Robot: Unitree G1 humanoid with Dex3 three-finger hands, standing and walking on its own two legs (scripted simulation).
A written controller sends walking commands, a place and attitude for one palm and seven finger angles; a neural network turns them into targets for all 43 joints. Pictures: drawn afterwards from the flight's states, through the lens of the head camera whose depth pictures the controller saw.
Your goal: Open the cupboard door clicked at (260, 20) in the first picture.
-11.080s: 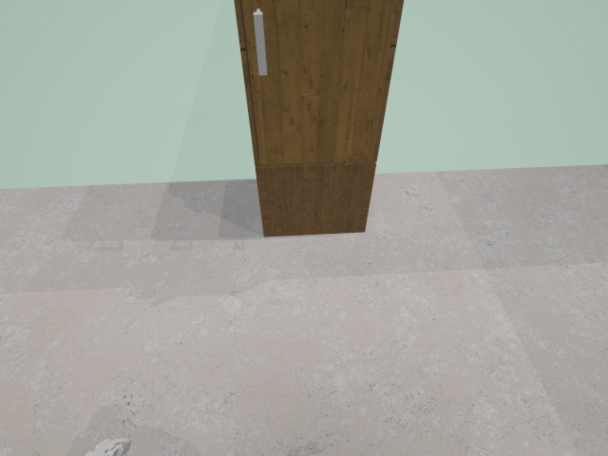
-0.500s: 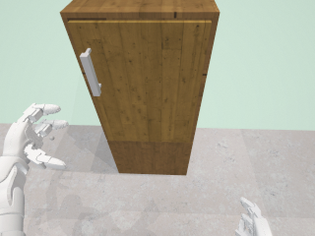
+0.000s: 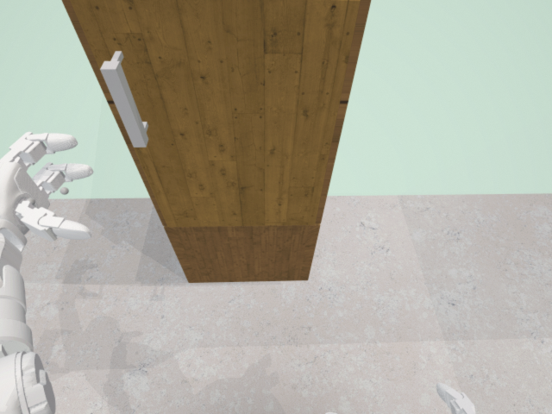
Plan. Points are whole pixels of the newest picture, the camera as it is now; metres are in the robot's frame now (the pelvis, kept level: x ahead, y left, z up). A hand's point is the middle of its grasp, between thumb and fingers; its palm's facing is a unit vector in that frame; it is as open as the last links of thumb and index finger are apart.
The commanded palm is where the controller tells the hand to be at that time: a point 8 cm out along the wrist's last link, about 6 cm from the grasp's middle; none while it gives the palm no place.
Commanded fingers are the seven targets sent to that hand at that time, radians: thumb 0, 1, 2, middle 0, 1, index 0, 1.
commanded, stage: move the hooked fingers beside the handle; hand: left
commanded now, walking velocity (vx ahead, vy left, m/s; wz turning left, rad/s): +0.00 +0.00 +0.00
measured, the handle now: (130, 101) +0.59 +0.28 +0.11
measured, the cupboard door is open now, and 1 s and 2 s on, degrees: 0 0 0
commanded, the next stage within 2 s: none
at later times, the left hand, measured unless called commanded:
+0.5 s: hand (75, 150) +0.45 +0.31 +0.12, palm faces +0.04 -1.00 -0.03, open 14.0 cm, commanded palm +0.44 +0.36 +0.12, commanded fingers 0.00 -0.50 0.30 -0.30 -1.20 -0.30 -1.20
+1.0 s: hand (78, 121) +0.52 +0.33 +0.12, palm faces +0.05 -1.00 +0.00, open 14.0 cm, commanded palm +0.51 +0.38 +0.12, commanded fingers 0.00 -0.50 0.30 -0.30 -1.20 -0.30 -1.20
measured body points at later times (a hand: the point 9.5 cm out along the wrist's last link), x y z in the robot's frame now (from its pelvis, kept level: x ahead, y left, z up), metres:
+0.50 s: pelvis +0.01 +0.02 -0.01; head +0.09 +0.04 +0.44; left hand +0.44 +0.36 +0.13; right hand +0.06 -0.25 -0.11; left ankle -0.01 +0.11 -0.72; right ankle +0.03 -0.11 -0.72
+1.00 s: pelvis +0.02 +0.02 -0.01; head +0.15 +0.05 +0.41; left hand +0.51 +0.38 +0.13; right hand +0.00 -0.26 -0.11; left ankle -0.01 +0.11 -0.72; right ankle +0.03 -0.11 -0.72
